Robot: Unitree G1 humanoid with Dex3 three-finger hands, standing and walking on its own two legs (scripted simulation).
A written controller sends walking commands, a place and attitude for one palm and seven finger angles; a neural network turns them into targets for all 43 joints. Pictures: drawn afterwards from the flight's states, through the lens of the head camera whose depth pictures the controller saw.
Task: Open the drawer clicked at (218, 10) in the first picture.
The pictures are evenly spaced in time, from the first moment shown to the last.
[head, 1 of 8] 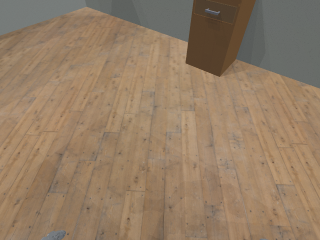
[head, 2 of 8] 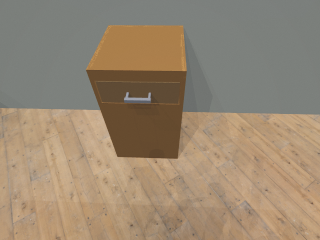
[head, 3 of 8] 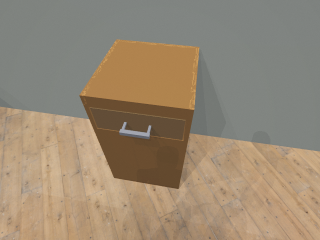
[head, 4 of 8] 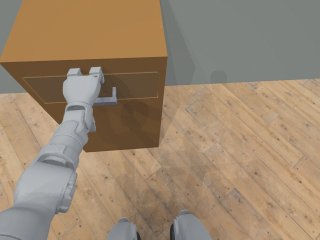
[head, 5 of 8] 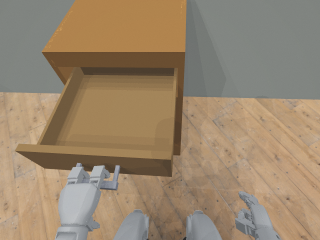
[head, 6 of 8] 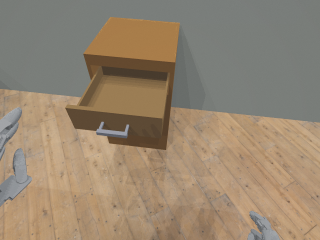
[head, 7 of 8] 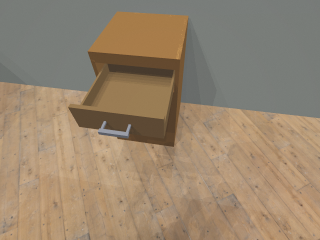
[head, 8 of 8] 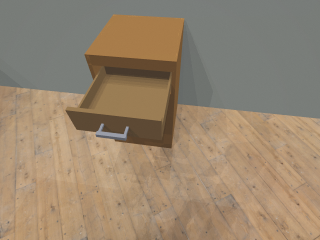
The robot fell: no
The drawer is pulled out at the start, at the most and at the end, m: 0.00 0.30 0.30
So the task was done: yes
